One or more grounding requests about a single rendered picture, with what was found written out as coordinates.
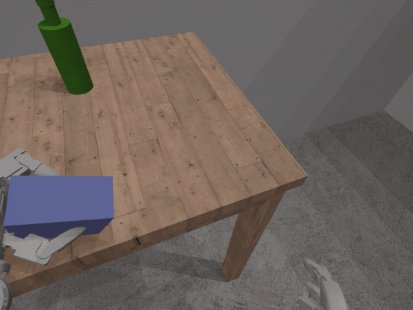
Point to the robot left forearm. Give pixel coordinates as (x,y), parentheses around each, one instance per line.
(6,294)

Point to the sponge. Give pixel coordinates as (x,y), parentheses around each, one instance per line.
(48,206)

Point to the robot left hand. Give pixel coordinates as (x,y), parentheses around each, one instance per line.
(33,248)

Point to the table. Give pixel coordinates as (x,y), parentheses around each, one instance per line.
(184,145)

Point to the robot right hand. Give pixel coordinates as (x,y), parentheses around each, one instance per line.
(328,297)

